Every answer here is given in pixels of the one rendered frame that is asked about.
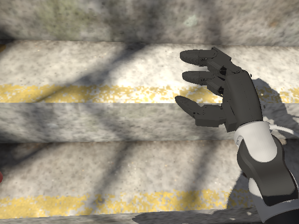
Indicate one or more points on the right robot hand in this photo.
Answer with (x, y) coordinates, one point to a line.
(240, 100)

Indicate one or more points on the robot right forearm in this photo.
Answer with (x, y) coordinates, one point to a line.
(272, 186)

